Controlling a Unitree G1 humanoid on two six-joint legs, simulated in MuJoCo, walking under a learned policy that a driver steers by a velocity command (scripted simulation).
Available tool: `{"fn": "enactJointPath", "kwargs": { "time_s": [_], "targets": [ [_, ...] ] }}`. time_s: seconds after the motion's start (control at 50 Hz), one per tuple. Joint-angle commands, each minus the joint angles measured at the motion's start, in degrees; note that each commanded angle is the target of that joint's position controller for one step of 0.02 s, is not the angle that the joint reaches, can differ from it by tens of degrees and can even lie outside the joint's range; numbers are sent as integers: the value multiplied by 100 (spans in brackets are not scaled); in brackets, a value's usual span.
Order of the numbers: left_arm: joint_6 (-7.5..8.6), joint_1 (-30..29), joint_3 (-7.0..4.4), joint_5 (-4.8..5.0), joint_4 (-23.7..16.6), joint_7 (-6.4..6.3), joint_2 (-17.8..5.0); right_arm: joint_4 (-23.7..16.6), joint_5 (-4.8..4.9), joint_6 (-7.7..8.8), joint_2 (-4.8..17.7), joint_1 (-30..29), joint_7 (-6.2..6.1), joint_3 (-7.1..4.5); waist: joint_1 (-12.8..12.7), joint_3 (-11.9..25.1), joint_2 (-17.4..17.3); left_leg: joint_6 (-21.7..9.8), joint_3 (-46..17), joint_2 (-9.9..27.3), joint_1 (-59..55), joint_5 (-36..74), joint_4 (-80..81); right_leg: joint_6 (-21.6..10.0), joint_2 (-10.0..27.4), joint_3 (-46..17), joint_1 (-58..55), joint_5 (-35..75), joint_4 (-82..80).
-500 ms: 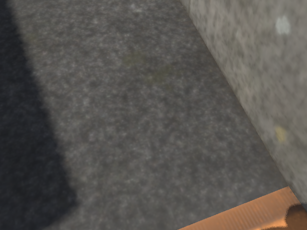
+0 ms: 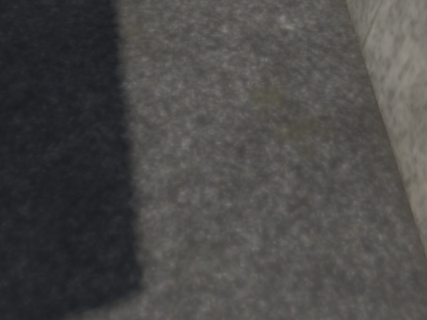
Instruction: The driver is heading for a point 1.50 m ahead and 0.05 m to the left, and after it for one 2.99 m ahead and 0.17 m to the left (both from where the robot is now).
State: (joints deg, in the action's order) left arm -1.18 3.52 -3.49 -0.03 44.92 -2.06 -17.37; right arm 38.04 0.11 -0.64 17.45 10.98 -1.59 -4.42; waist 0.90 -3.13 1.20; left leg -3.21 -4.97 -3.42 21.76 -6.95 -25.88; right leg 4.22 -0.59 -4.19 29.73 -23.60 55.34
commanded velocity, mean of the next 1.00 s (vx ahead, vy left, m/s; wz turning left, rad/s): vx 0.01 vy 0.00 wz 0.21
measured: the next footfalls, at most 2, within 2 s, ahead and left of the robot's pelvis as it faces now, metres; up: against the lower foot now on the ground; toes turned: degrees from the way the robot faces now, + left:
right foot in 0.20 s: +0.08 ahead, -0.15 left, +0.00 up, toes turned +12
left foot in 0.54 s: +0.01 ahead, +0.11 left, +0.00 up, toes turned +8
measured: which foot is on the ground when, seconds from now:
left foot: down 0.00-0.20, up 0.22-0.52, down 0.54-1.00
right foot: up 0.00-0.18, down 0.20-1.00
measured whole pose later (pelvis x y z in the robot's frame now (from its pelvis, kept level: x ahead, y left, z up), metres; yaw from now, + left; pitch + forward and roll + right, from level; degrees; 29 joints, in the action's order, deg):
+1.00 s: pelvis +0.01 -0.01 +0.00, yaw +11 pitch -2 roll +0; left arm -0.2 11.0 -2.1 -0.5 54.9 -1.9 -15.3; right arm 49.8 -0.6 0.4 13.1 11.4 -1.1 -1.4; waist -1.3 -2.3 0.0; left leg -0.5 -3.4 -1.5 9.9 -16.9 -28.8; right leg 2.9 2.2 -1.4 11.0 -14.4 27.3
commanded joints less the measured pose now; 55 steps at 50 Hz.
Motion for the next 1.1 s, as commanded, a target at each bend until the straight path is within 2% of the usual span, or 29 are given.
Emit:
{"fn": "enactJointPath", "kwargs": {
  "time_s": [0.02, 0.08, 0.14, 0.18, 0.2, 0.22, 0.24, 0.26, 0.28, 0.3, 0.32, 0.34, 0.38, 0.42, 0.44, 0.48, 0.52, 0.54, 0.56, 0.58, 0.6, 0.62, 0.66, 0.74, 0.9, 1.1],
  "targets": [
    [48, 246, -95, -1, -244, -35, -362, -427, 1, 5, 959, -65, -99, -274, -76, 1129, -894, -964, -1466, 1243, -895, 795, 654, 118, -77, -11, -252, 287, -576],
    [94, 223, -117, 22, -266, -3, -414, -477, -22, -54, 962, -167, -95, -277, -19, 1058, -1055, -907, -1791, 1188, -753, 167, 673, 85, -130, -59, -515, 350, -1098],
    [194, 349, -150, 52, -264, 66, -482, -515, 7, -103, 947, -243, -70, -271, -19, 1007, -1164, -848, -2181, 1169, -855, 187, 557, -36, -181, -67, -775, 324, -1790],
    [264, 788, -175, 47, -123, 134, -483, -544, 67, -157, 860, -394, -89, -226, -245, 1053, -1126, -633, -2066, 1012, -756, 346, 238, -211, -137, 131, -1438, 1028, -2907],
    [273, 918, -223, -9, -87, 147, -636, -506, 74, -175, 723, -220, -102, -181, -232, 1040, -886, -378, -1844, 760, -450, -72, -64, -376, 224, -72, -1920, 1415, -3378],
    [247, 882, -285, -131, -170, 126, -1013, -472, -6, -181, 392, 74, -88, -91, -9, 1013, 354, -30, -1070, 95, 232, -1553, -1288, -817, 1441, -1297, -2355, 1715, -3800],
    [239, 729, -321, -325, -208, 137, -1246, -712, 8, -103, 625, -177, -88, -173, 14, 573, 1664, 248, -452, -534, 1080, -2911, -2350, -1839, 2242, -2683, -1798, 2331, -4104],
    [285, 418, -245, -301, -394, 120, -953, -563, -58, -56, 1018, -63, -85, -285, 9, 520, 1125, 389, -749, -258, 1000, -2778, -3418, -2074, 2277, -2546, -1649, 2428, -4068],
    [298, 186, -196, -203, -440, 93, -750, -393, -6, -71, 1090, 72, -71, -342, 114, 491, 744, 455, -738, -264, 997, -2414, -3819, -1831, 1939, -1925, -1655, 2490, -3902],
    [300, 100, -169, -97, -458, 77, -659, -242, -14, -120, 910, 174, -96, -313, 146, 471, 540, 573, -692, -238, 1021, -2153, -3984, -1587, 1593, -1477, -1799, 2423, -3772],
    [299, 133, -128, -5, -425, 59, -566, -213, -36, -154, 745, 175, -109, -264, 82, 429, 538, 682, -717, -220, 1135, -1944, -4101, -1552, 1507, -1318, -1965, 2606, -3701],
    [281, 229, -82, 7, -380, 40, -491, -201, -18, -163, 560, 140, -100, -203, 55, 434, 533, 763, -637, -204, 1013, -1841, -3994, -1546, 1369, -1068, -1985, 2840, -3670],
    [246, 423, -45, -35, -299, 19, -409, -263, 36, -142, 350, -87, -90, -103, -73, 515, 715, 871, -358, -44, 817, -1715, -3171, -1543, 1204, -753, -2288, 3066, -3602],
    [204, 495, -57, -41, -250, 9, -507, -304, 9, -118, 177, -284, -66, 1, -193, 633, 900, 922, 8, 229, 247, -1776, -2067, -1515, 1148, -594, -2384, 3233, -3503],
    [175, 586, -87, -35, -220, 16, -625, -310, 17, -109, 148, -368, -52, 30, -283, 636, 1000, 922, 174, 270, -38, -1857, -1599, -1541, 1174, -608, -2350, 3322, -3475],
    [126, 722, -116, 13, -161, 38, -776, -193, 68, -100, 306, -250, -41, -11, -312, 629, 1037, 869, 352, 228, -483, -1416, -680, -1564, 1227, -720, -2356, 3467, -3353],
    [143, 821, -74, 110, -74, 67, -687, 10, 29, -90, 372, 18, -30, -26, -150, 526, 834, 627, 357, 231, -1236, -90, 802, -1322, 1113, -672, -2109, 3355, -3248],
    [219, 970, -33, 65, -32, 98, -606, -2, -14, -94, 573, 37, -61, -51, -198, 637, 570, 446, -21, 528, -1806, 534, 837, -1031, 1060, -648, -1782, 3005, -3232],
    [334, 1051, 20, -112, -96, 181, -475, -12, -70, -118, 961, 127, -115, -121, -382, 920, -239, 189, -472, 1072, -2374, 2020, 239, -739, 739, -274, -1395, 2445, -2949],
    [392, 1048, 65, -126, -54, 213, -276, 90, -81, -130, 781, -16, -65, -90, -452, 1017, -811, -125, -443, 1082, -1920, 1444, 89, -432, 355, 186, -1631, 1486, -3097],
    [386, 688, 58, -148, -26, 205, -407, 40, -87, -101, 453, -129, 9, -21, -234, 825, -563, -118, -414, 924, -1594, 696, 195, -241, 288, 270, -1786, 1395, -3018],
    [360, 514, 45, -120, -15, 190, -414, 110, -133, -66, 332, -112, 29, 18, -176, 701, -478, -26, -374, 835, -1412, 321, 264, -203, 270, 296, -1807, 1453, -2981],
    [250, 540, 47, -82, 39, 131, -400, 181, -121, 16, 375, -138, 50, 30, -203, 382, -575, 85, -331, 743, -1089, 205, 308, -224, 274, 284, -1810, 1558, -2957],
    [191, 640, 40, -75, 219, 76, -381, 352, -96, 102, 319, -66, 39, 81, -235, 224, -526, 131, -317, 698, -876, 29, 329, -232, 293, 271, -1910, 1569, -2981],
    [158, 686, 18, -49, 613, 20, -402, 721, -75, 165, 301, -33, 34, 126, -219, 206, -259, 123, -258, 612, -902, -12, 347, -161, 307, 264, -2008, 1635, -3059],
    [148, 801, 32, -27, 1036, -37, -393, 1252, -47, 161, 253, 45, 22, 171, -199, 207, -189, 144, -96, 484, -979, 64, 353, -174, 298, 292, -2015, 1684, -3109]
  ]
}}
